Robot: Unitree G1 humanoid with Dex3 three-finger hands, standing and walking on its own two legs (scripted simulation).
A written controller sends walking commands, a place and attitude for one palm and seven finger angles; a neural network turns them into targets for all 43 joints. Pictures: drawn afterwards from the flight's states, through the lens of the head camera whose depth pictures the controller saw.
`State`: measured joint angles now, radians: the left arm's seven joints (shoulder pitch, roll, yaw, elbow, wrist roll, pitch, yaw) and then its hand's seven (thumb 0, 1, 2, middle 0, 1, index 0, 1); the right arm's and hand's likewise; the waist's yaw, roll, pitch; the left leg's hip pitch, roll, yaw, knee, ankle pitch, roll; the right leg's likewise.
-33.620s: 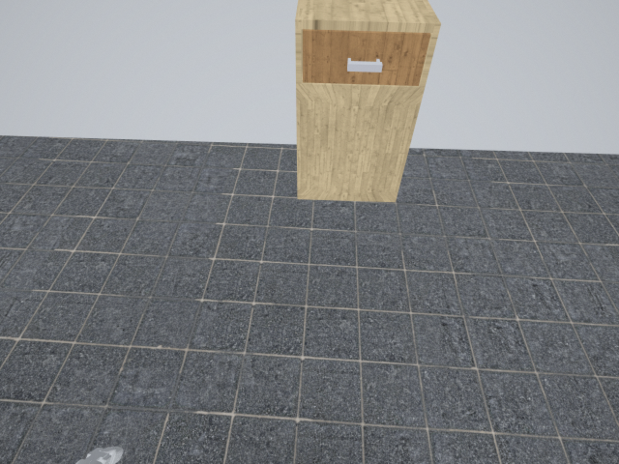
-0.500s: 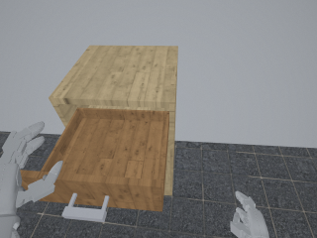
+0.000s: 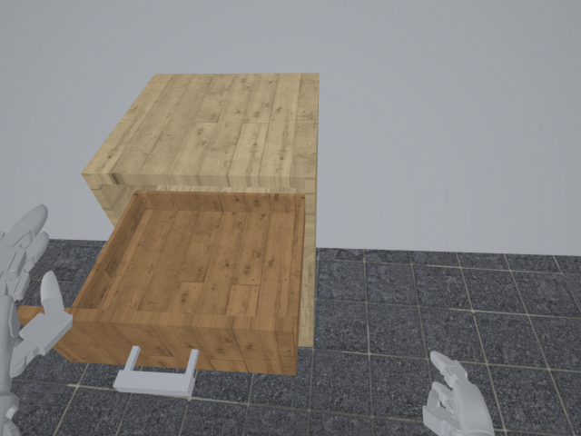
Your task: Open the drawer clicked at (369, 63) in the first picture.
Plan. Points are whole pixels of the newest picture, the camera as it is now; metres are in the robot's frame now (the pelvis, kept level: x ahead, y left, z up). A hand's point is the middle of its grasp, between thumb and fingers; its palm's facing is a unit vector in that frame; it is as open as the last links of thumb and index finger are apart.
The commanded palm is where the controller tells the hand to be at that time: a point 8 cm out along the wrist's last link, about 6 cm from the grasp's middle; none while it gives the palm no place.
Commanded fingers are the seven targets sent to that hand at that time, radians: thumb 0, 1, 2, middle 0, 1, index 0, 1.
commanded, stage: step back with the hand held close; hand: left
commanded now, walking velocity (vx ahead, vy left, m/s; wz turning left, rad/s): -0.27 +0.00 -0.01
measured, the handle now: (159, 368) +0.23 +0.25 -0.09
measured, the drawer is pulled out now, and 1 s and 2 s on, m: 0.30 0.30 0.30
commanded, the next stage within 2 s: stop stepping back and stand still in 1.24 s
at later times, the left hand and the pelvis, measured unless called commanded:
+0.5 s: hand (33, 375) +0.14 +0.25 +0.16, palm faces +0.32 -0.81 -0.50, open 7.4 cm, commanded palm +0.08 +0.29 +0.18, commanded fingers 0.00 0.90 0.90 -0.20 -0.30 -0.20 -0.30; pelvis -0.05 +0.01 -0.01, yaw +0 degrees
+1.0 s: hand out of the picture +0.09 +0.24 +0.15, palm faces +0.28 -0.85 -0.45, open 7.4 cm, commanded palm +0.02 +0.30 +0.18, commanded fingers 0.00 0.90 0.90 -0.20 -0.30 -0.20 -0.30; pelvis -0.11 +0.02 -0.01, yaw +0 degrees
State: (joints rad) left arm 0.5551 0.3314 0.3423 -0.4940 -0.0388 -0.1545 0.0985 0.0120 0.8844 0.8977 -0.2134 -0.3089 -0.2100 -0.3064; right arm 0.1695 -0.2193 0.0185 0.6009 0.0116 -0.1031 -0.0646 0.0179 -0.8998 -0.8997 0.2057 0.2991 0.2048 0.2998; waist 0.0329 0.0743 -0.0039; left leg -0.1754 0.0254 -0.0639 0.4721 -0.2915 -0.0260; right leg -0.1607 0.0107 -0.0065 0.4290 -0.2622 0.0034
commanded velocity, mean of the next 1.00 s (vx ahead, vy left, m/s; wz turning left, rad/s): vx -0.32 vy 0.00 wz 0.00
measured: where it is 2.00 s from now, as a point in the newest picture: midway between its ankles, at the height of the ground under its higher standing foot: outside the picture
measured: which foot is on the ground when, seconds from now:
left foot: down 0.00-1.00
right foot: down 0.00-1.00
